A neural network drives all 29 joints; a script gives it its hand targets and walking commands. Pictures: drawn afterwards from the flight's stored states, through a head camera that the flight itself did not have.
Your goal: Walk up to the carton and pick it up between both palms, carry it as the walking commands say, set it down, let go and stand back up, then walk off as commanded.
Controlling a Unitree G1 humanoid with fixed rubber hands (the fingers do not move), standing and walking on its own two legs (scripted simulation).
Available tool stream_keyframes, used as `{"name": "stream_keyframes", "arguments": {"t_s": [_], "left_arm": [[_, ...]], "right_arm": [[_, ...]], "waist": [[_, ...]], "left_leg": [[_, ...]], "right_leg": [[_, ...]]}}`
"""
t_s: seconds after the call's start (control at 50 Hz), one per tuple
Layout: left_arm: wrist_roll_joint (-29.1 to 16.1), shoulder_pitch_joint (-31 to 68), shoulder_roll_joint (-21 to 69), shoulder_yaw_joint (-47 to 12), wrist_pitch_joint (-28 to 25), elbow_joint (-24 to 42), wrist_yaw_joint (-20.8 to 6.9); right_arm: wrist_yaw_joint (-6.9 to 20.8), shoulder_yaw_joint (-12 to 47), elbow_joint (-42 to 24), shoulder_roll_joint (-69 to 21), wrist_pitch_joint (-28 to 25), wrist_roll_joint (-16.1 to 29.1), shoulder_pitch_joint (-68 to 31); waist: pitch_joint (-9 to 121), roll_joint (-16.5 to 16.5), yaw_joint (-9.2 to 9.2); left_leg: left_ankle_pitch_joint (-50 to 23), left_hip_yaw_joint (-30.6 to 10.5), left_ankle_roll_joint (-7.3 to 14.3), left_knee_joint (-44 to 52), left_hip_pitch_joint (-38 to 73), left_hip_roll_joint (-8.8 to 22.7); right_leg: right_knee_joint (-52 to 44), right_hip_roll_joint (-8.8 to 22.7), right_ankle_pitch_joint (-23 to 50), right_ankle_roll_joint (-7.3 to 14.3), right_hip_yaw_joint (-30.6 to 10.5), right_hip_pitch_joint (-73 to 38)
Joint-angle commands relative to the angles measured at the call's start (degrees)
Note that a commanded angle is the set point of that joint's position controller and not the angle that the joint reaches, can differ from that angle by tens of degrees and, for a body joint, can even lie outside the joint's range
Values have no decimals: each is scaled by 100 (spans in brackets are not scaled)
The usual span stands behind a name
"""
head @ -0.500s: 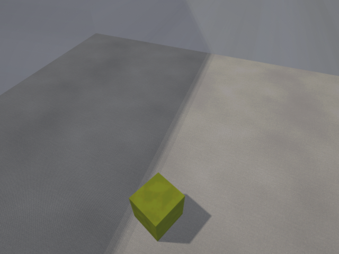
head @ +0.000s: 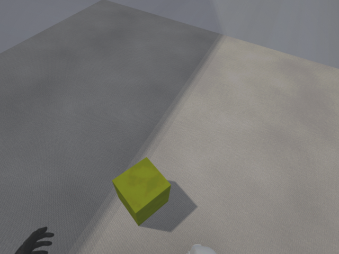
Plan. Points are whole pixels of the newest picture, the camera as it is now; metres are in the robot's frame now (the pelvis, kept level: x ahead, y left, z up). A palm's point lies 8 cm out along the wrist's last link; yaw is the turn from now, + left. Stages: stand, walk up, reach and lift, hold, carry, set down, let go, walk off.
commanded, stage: walk up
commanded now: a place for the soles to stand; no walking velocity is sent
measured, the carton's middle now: (142, 191) +0.50 +0.09 -0.62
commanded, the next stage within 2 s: none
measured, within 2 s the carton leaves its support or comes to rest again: neither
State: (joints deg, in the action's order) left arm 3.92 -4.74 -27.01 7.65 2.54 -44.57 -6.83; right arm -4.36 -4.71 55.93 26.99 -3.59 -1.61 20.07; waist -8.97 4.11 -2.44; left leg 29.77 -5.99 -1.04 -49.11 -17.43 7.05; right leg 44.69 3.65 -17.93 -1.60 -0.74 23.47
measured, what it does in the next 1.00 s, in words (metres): steps to the right, turning left: left foot, then right foot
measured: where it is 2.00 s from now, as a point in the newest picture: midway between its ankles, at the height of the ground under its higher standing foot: outside the picture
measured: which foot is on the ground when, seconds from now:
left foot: up 0.00-0.16, down 0.18-0.56, up 0.58-0.78, down 0.80-1.00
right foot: down 0.00-0.20, up 0.22-0.54, down 0.56-1.00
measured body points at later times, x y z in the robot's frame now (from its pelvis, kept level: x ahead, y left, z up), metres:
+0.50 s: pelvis +0.11 -0.14 -0.01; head +0.13 -0.07 +0.43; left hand +0.13 +0.21 -0.15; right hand +0.26 -0.48 -0.04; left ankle +0.10 +0.06 -0.71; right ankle +0.23 -0.31 -0.67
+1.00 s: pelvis +0.14 -0.22 -0.03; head +0.19 -0.22 +0.41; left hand +0.02 +0.14 -0.10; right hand +0.39 -0.45 -0.15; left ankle +0.10 -0.12 -0.70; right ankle +0.24 -0.34 -0.71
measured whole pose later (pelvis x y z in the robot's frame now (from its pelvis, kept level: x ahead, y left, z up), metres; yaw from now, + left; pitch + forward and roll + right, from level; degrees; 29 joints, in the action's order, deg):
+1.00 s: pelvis +0.14 -0.22 -0.03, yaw +32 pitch -1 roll -1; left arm -0.1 -12.7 -27.4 3.3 -2.7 -50.3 3.5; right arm 2.5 -4.5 44.2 27.4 1.4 -1.5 13.6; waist -6.2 -5.4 -0.4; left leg 26.7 -1.5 2.5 -60.3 -29.8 -2.0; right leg 57.0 6.0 -27.5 -1.5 2.8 28.7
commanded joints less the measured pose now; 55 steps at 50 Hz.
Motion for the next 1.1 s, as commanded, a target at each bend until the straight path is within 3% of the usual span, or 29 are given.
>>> {"name": "stream_keyframes", "arguments": {"t_s": [0.0,0.06,0.1,0.12,0.14,0.16,0.2,0.28,0.38,0.44,0.46,0.48,0.5,0.52,0.54,0.56,0.62,0.7,0.74,0.78,0.82,0.86,0.9,0.92,0.94,0.96,1.0,1.04,1.08], "left_arm": [[-78,-372,-1299,277,-75,732,207],[-24,10,-1207,149,-7,895,220],[13,401,-947,7,86,1046,235],[-8,400,-492,-168,76,1204,272],[-38,378,-386,-216,84,1386,310],[-24,162,-999,-82,177,1141,321],[-32,-415,-1194,42,239,980,257],[-62,-736,-1091,91,205,763,204],[-182,-607,-1005,152,231,887,134],[-292,-1019,-890,144,103,650,210],[-288,-1394,-915,182,32,436,272],[-243,-1671,-1123,234,-74,292,342],[-171,-1654,-1756,321,-177,365,412],[-256,-1078,-2144,344,-219,528,469],[-277,-719,-2058,293,-270,501,512],[-294,-363,-1908,243,-280,490,562],[-248,-187,-1678,92,-318,461,620],[-257,-760,-1996,119,-399,82,734],[-291,-863,-1998,83,-439,1,825],[-345,-1011,-1802,14,-476,-2,917],[-449,-422,-1322,-157,-533,175,1059],[-464,-581,-1249,-168,-606,-76,1137],[-411,-1510,-1447,-19,-714,-398,1148],[-343,-2109,-1918,128,-738,-584,1157],[-358,-2323,-2253,209,-753,-558,1191],[-336,-1981,-2230,144,-783,-467,1202],[-316,-1434,-1839,81,-799,-260,1240],[-255,-828,-1797,8,-798,-8,1265],[-173,-714,-1938,12,-769,-25,1172]], "right_arm": [[42,-305,-654,1315,-96,167,37],[70,-429,-432,1456,-170,217,870],[4,-531,-75,1489,-216,139,2063],[-136,-688,34,1943,-250,31,2698],[-228,-684,-296,2425,-271,-34,2351],[-292,-585,-573,2214,-248,81,1648],[-390,-524,-902,2013,-284,65,1160],[-356,-442,-1230,1751,-387,-20,459],[-263,-487,-1531,1798,-349,-10,269],[-122,-402,-1722,1711,-183,-27,-301],[-66,-372,-1765,1639,-97,-29,-409],[-27,-274,-1812,1311,-16,-26,-260],[-22,-179,-1983,933,32,95,-209],[-79,-195,-1969,1037,55,165,-142],[-51,-281,-1837,1313,65,133,-166],[4,-330,-1675,1356,61,63,-178],[199,-321,-1372,1258,94,177,157],[431,-319,-1454,1254,229,68,-218],[527,-372,-1497,1347,225,-40,-180],[581,-452,-1438,1617,202,-79,90],[634,-520,-1501,1974,252,19,-99],[623,-549,-1562,1846,342,-8,-541],[615,-415,-1756,1459,417,22,-889],[609,-334,-1904,1122,419,49,-1139],[561,-253,-1996,938,422,45,-1190],[509,-276,-1911,1047,459,-30,-1264],[576,-285,-1772,1185,424,-18,-893],[736,-302,-1648,1099,454,11,-602],[811,-387,-1520,1043,495,88,-353]], "waist": [[738,702,669],[752,985,351],[926,362,-322],[979,-1099,-741],[754,-1866,-475],[543,-438,-117],[490,-121,112],[308,-1284,371],[510,-1901,304],[921,-2363,495],[1138,-2116,639],[1327,-1117,752],[1337,576,744],[1484,763,540],[1160,265,413],[868,264,289],[617,863,256],[593,1473,496],[771,1459,360],[1121,576,220],[1226,-1184,-28],[1035,-1126,118],[1240,-375,580],[1528,713,938],[1533,1272,1039],[1286,761,842],[1072,367,405],[756,698,142],[788,1317,77]], "left_leg": [[-80,590,284,-1212,-1872,-50],[-370,931,163,-120,-589,-274],[-1106,638,399,1098,1448,-264],[-387,-830,763,2016,2226,344],[-41,-4023,1179,3402,1796,1728],[-186,-4200,1282,3495,1237,1983],[-1278,-3406,1255,2817,932,1710],[-2115,-1658,1549,2049,-92,1187],[-2601,-704,1387,1750,-893,749],[-2493,-111,1074,1177,-1450,327],[-2141,100,926,512,-1592,77],[-1542,357,729,-700,-1770,-399],[-142,571,373,-2120,-2572,-1112],[569,-13,313,-2976,-2439,-947],[340,-330,341,-3192,-2311,-661],[71,-47,348,-3007,-2273,-391],[-54,455,279,-2076,-1676,-487],[411,585,280,-972,-1690,-605],[142,454,382,-441,-1427,-697],[-1577,-127,627,-117,-730,-475],[-2417,-2088,1214,1250,-251,216],[-2671,-2421,1897,1217,-855,604],[-3441,-933,1257,-159,-1474,-90],[-3263,284,644,-1707,-2237,-806],[-286,254,366,-2664,-3101,-1163],[526,-461,319,-3149,-3268,-891],[397,-529,316,-3019,-2984,-570],[101,15,283,-1976,-2165,-561],[-153,550,242,-1121,-1242,-601]], "right_leg": [[-2431,1416,-1146,1456,-1206,-1412],[-2101,1446,-1023,1628,-744,-429],[-564,1025,-1424,1293,-29,971],[1354,353,-1373,864,384,2052],[2501,-415,-1624,488,-105,2972],[2794,-22,-1348,379,-817,2551],[2891,287,-1016,291,-790,2021],[2707,342,-932,220,-635,1590],[1817,254,-607,151,-344,635],[565,-105,-505,134,299,-707],[23,-302,-200,103,568,-1274],[-531,-238,-325,150,361,-1584],[-1755,1448,-800,683,-2050,-1329],[-2493,2328,-1210,1459,-3708,-656],[-2601,2310,-1569,1725,-3669,-179],[-2198,2194,-1474,1646,-3233,25],[-1373,1693,-1210,1184,-1857,462],[-1224,1958,-597,1442,-1922,-61],[-839,2088,172,1378,-1953,-76],[123,1732,399,1133,-1439,352],[1230,338,-760,495,143,1277],[1385,-104,-1208,395,389,605],[-12,298,-477,645,-275,-505],[-998,1443,222,1229,-1652,-1512],[-1530,2495,1663,1881,-3167,-2122],[-1508,2739,2130,2153,-3589,-1834],[-1318,2451,2525,1952,-2522,-1362],[-1105,1835,1946,1591,-983,-433],[-1173,1547,269,1421,-606,358]]}}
